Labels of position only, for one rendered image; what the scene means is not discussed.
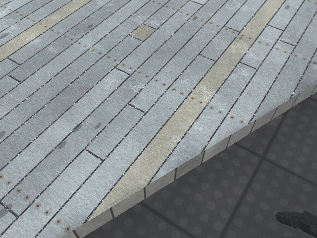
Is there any right robot hand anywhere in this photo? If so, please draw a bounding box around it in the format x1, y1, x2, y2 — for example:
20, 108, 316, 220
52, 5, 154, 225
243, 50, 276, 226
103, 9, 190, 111
275, 211, 317, 238

